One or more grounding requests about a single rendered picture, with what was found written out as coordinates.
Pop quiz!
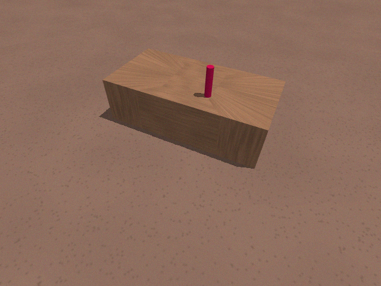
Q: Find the can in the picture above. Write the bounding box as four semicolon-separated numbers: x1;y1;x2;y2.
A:
204;65;214;98

